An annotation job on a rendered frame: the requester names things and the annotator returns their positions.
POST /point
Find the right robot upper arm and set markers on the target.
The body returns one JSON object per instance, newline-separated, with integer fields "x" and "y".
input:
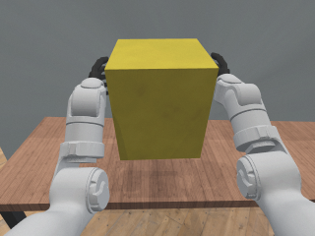
{"x": 271, "y": 180}

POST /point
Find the robot right hand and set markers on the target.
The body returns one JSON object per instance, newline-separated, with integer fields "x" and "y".
{"x": 221, "y": 64}

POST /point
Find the robot right forearm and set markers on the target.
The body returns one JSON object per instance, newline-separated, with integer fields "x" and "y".
{"x": 253, "y": 131}

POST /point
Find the table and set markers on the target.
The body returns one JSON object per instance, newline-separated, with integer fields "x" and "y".
{"x": 206, "y": 182}

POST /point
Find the robot left forearm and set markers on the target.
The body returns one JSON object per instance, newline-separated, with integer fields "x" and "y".
{"x": 84, "y": 126}

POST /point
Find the robot left hand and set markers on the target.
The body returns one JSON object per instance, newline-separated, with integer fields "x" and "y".
{"x": 97, "y": 70}

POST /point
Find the left robot upper arm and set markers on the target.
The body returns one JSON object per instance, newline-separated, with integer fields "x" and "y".
{"x": 76, "y": 195}

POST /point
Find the carton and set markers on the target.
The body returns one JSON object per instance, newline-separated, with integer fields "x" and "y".
{"x": 160, "y": 92}

